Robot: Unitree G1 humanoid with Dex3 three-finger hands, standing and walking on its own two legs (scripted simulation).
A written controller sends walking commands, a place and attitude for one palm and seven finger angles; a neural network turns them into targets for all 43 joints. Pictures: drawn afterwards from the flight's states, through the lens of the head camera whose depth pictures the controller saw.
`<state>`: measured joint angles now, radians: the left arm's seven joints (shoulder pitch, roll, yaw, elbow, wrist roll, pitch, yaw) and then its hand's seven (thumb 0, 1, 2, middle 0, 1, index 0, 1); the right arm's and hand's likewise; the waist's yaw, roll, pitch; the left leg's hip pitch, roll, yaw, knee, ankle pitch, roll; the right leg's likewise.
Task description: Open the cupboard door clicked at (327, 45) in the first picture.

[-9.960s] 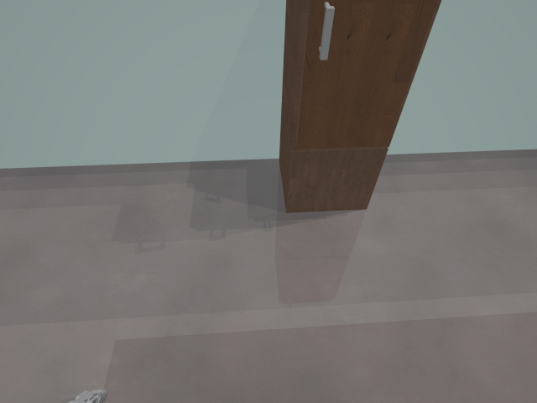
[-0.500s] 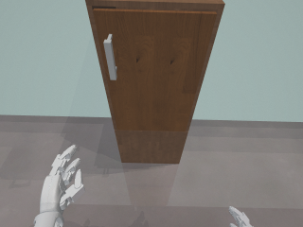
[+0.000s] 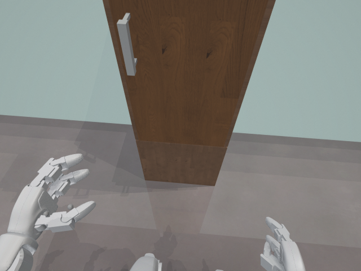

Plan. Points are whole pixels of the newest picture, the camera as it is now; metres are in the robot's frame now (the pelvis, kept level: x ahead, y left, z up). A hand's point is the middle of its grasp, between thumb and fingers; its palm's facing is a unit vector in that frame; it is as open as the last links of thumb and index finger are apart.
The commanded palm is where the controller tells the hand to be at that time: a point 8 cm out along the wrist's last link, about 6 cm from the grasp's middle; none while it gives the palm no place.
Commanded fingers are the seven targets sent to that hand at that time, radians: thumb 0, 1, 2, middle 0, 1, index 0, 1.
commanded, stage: raise the hand with hooked fingers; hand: left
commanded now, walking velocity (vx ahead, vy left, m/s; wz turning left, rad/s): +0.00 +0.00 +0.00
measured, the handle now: (129, 45) +0.61 +0.19 +0.17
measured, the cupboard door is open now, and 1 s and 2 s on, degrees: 0 0 0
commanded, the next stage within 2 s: move the hooked fingers beside the handle in 1.38 s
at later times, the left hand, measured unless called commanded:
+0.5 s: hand (40, 164) +0.27 +0.27 +0.13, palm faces +0.02 -1.00 -0.05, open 13.3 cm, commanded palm +0.24 +0.32 +0.15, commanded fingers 0.00 -0.50 0.30 -0.30 -1.20 -0.30 -1.20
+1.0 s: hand (21, 120) +0.32 +0.30 +0.19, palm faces +0.02 -1.00 -0.05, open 14.0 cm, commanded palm +0.28 +0.34 +0.19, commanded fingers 0.00 -0.50 0.30 -0.30 -1.20 -0.30 -1.20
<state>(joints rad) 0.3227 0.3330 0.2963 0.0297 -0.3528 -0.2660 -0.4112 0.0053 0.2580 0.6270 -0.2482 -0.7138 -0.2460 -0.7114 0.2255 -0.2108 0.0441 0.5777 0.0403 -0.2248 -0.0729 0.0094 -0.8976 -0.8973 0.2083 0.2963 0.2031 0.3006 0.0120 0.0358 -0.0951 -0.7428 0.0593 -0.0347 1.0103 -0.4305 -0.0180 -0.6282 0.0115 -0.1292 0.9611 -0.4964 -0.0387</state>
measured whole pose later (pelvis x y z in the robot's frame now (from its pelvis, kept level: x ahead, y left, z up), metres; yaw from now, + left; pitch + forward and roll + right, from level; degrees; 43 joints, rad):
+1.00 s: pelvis +0.02 +0.02 +0.05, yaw +0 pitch +1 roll -1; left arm -0.15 0.48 0.44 0.31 -0.34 0.01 -0.48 -0.02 -0.50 0.30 -0.30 -1.20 -0.30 -1.20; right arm 0.27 -0.27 0.08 0.59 0.07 -0.21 -0.11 0.01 -0.90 -0.90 0.21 0.30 0.20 0.30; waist 0.02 0.04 -0.04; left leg -0.36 0.02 0.03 0.62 -0.29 0.02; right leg -0.26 -0.02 -0.08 0.57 -0.33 0.00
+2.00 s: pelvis +0.01 +0.01 +0.05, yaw -1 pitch +3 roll -1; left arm -0.41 0.48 0.40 0.63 -0.28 -0.08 -0.44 -0.02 -0.50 0.30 -0.30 -1.20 -0.30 -1.20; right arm 0.29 -0.29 0.06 0.62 0.08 -0.15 -0.11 0.01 -0.90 -0.90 0.21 0.30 0.20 0.30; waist -0.01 0.03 -0.04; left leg -0.41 0.04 0.03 0.64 -0.28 0.00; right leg -0.33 0.00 -0.07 0.62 -0.34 -0.02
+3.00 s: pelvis +0.02 +0.02 +0.03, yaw -3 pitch +14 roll -2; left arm -0.96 0.65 0.44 1.23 -0.11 -0.23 -0.35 -0.02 -0.50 0.30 -0.30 -1.20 -0.30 -1.20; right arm 0.42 -0.30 0.04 0.66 0.03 0.01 -0.06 0.00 -0.90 -0.90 0.21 0.30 0.20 0.30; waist -0.16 0.01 -0.06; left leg -0.66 0.06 0.04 0.75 -0.34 0.01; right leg -0.57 0.02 -0.05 0.69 -0.36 -0.01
